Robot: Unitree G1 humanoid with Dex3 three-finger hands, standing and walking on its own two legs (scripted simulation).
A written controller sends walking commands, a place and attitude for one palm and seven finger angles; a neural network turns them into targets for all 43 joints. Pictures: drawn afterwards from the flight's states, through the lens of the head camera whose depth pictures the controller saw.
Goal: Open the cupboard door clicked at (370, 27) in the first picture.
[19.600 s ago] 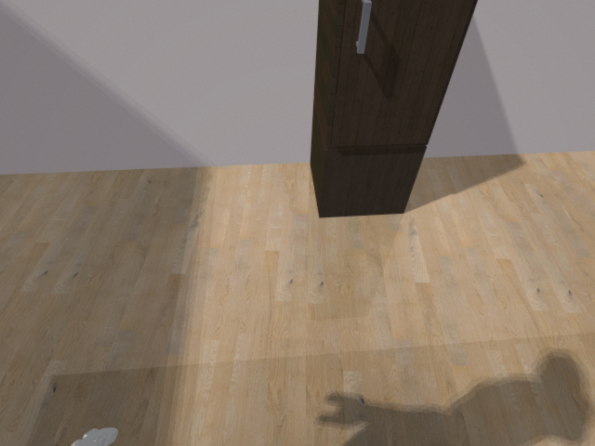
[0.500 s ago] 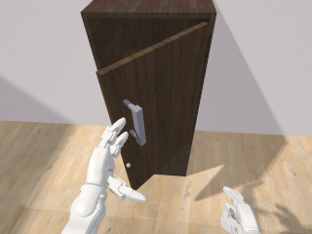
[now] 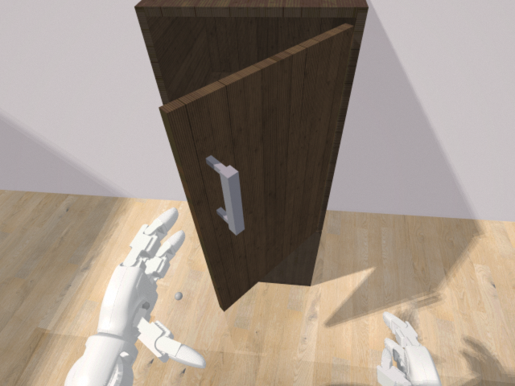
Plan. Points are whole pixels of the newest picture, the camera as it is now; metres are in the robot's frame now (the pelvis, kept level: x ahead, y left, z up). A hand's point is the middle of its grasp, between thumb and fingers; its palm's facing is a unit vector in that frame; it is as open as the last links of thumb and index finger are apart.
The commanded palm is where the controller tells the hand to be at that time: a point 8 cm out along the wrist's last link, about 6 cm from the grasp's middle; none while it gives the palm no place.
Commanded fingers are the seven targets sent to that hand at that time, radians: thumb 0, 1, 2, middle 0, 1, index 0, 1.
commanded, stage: draw the hand back to the body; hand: left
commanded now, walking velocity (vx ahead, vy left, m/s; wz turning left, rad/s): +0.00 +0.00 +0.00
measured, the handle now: (225, 196) +0.37 +0.08 +0.12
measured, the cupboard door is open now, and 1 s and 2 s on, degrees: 49 49 49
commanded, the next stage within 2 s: step back with the hand held close in 1.54 s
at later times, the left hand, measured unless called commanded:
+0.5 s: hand (122, 288) +0.20 +0.18 +0.14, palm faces +0.01 -0.99 -0.11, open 16.1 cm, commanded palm +0.17 +0.24 +0.15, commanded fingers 0.00 -0.22 0.42 -0.16 -0.30 -0.16 -0.30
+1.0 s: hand (47, 262) +0.22 +0.26 +0.17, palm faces +0.36 -0.85 -0.38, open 11.1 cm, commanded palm +0.17 +0.30 +0.19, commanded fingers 0.00 0.65 0.80 -0.19 -0.30 -0.19 -0.30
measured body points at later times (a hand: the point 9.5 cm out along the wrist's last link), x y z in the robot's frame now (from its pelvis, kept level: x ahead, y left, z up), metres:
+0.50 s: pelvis +0.00 +0.01 +0.01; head -0.01 +0.00 +0.46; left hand +0.20 +0.23 +0.14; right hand +0.19 -0.20 -0.05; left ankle +0.00 +0.13 -0.71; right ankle +0.01 -0.10 -0.71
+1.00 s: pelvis +0.02 +0.02 +0.03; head +0.00 +0.01 +0.48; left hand +0.19 +0.30 +0.19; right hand +0.20 -0.19 -0.05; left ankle +0.00 +0.13 -0.71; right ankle +0.01 -0.10 -0.71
